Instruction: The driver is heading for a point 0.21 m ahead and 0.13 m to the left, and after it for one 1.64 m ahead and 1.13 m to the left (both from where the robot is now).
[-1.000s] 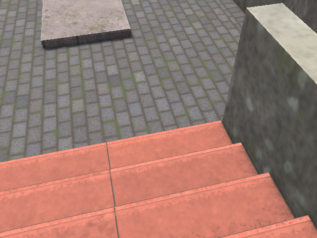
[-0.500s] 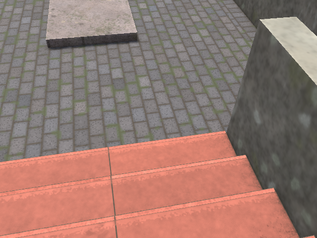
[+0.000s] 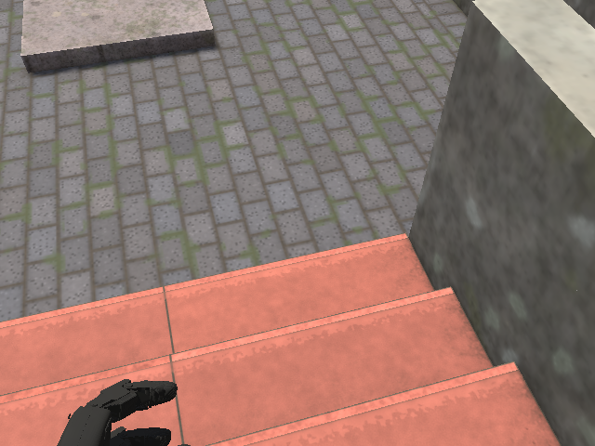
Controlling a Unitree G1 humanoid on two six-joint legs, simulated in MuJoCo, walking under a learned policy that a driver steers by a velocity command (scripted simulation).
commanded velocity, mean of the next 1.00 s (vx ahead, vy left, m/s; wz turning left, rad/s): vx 0.49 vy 0.00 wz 0.54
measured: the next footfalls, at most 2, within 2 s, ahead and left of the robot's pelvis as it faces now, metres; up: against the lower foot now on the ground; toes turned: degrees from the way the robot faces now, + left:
right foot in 0.02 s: +0.16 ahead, -0.13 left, -0.12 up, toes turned +2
left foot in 0.58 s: +0.40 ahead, +0.18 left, -0.25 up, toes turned +20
